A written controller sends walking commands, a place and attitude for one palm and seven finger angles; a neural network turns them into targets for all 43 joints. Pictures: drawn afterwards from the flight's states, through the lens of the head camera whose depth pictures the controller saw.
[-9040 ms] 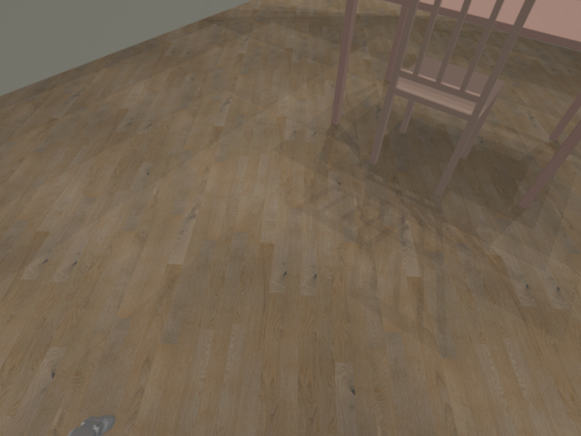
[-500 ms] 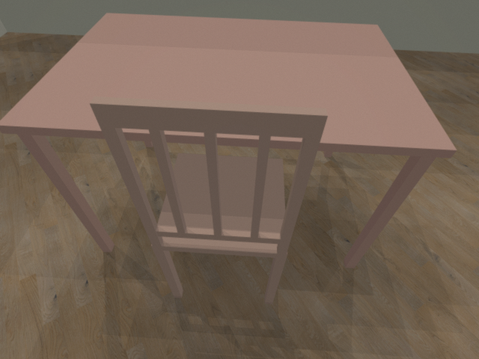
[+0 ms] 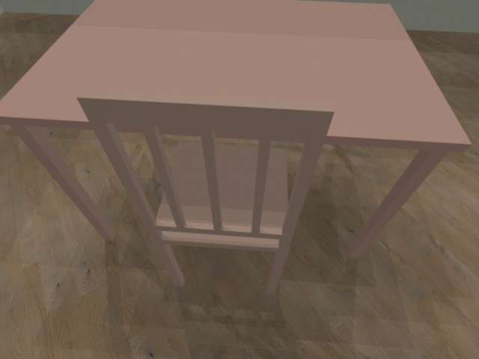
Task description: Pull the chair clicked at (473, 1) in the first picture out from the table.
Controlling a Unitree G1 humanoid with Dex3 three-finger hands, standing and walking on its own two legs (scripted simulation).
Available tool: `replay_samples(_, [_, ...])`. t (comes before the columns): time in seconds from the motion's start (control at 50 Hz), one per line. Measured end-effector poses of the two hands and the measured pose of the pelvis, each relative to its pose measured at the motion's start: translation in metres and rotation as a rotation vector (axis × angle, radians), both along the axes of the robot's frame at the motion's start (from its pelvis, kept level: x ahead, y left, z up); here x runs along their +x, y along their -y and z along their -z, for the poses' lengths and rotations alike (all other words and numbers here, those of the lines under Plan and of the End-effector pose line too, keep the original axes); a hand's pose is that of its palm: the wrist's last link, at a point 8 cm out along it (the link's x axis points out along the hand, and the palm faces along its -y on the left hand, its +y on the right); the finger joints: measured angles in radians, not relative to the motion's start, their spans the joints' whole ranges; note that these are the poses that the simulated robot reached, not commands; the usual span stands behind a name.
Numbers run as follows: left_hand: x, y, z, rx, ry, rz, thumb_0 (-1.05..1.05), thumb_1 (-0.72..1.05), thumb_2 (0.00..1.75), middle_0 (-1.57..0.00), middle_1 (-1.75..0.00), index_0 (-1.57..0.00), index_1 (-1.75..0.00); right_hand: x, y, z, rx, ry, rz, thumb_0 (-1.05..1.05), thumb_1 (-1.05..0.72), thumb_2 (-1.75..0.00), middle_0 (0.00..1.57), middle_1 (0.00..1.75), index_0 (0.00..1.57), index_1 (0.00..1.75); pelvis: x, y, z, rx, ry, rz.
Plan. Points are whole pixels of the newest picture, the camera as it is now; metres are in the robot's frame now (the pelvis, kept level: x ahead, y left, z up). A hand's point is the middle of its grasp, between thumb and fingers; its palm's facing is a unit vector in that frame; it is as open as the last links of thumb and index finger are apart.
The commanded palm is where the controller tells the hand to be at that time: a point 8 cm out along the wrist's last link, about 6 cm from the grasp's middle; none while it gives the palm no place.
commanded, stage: come to a stop and stand still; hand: left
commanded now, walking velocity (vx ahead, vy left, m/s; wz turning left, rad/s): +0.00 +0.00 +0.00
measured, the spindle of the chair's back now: (213, 187) +0.46 +0.09 -0.05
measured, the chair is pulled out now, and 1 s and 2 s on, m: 0.00 0.00 0.00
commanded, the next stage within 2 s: look again from close up in 0.94 s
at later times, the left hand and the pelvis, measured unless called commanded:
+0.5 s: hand out of the picture -0.01 +0.20 -0.16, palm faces +0.01 -0.97 -0.24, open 7.4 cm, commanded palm none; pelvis -0.05 +0.01 +0.00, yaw +1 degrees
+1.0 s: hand out of the picture -0.08 +0.21 -0.17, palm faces +0.01 -0.98 -0.20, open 7.4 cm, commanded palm none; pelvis -0.06 +0.03 +0.00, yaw +0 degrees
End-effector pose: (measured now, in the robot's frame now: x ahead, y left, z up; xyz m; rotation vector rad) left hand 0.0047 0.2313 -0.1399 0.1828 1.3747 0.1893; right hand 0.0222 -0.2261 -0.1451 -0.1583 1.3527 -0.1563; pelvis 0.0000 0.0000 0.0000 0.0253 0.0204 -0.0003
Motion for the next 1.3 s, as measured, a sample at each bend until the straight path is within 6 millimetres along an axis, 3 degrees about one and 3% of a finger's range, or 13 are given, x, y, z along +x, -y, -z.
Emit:
replay_samples(0.16, [0.017,-0.025,-0.014,0.076,0.149,0.027,0.01,0.91,0.89,-0.2,-0.3,-0.2,-0.3,0.03,0.019,-0.007,-0.025,0.147,-0.03,0.01,-0.91,-0.9,0.2,0.3,0.2,0.3,-0.024,0.001,0.001,-0.021,0.016,-0.019])
replay_samples(0.3, [0.014,-0.026,-0.018,0.062,0.194,0.052,0.01,0.91,0.89,-0.19,-0.3,-0.2,-0.3,0.037,0.011,-0.015,-0.009,0.217,-0.067,0.01,-0.91,-0.9,0.2,0.3,0.2,0.3,-0.042,-0.005,-0.001,-0.021,0.039,-0.015])
replay_samples(0.4, [-0.001,-0.021,-0.014,0.031,0.175,0.057,0.01,0.91,0.89,-0.2,-0.3,-0.2,-0.3,0.021,-0.001,-0.015,0.011,0.195,-0.074,0.01,-0.91,-0.9,0.2,0.3,0.2,0.3,-0.05,-0.009,-0.002,-0.021,0.038,-0.013])
replay_samples(0.64, [-0.059,-0.018,0.0,-0.025,0.019,0.024,0.01,0.91,0.89,-0.2,-0.3,-0.2,-0.3,-0.051,-0.016,-0.006,0.012,0.014,-0.019,0.01,-0.92,-0.9,0.2,0.3,0.2,0.3,-0.057,-0.022,-0.003,-0.022,0.037,-0.007])
replay_samples(0.78, [-0.082,-0.021,0.002,-0.036,-0.05,0.012,0.01,0.91,0.89,-0.2,-0.3,-0.2,-0.3,-0.078,-0.025,-0.006,0.013,-0.052,0.01,0.01,-0.91,-0.9,0.2,0.3,0.2,0.3,-0.058,-0.028,-0.004,-0.022,0.042,-0.002])
replay_samples(0.96, [-0.087,-0.023,0.002,-0.038,-0.065,0.004,0.01,0.91,0.89,-0.19,-0.3,-0.2,-0.3,-0.082,-0.041,-0.003,0.036,-0.057,0.02,0.01,-0.91,-0.9,0.2,0.3,0.2,0.3,-0.058,-0.033,-0.004,-0.02,0.041,0.0])
replay_samples(1.3, [-0.075,-0.017,0.002,-0.05,-0.03,0.005,0.0,0.91,0.89,-0.19,-0.3,-0.2,-0.3,-0.075,-0.039,-0.003,0.027,-0.025,0.027,0.01,-0.92,-0.9,0.2,0.3,0.2,0.3,-0.056,-0.034,-0.005,-0.017,0.049,0.007])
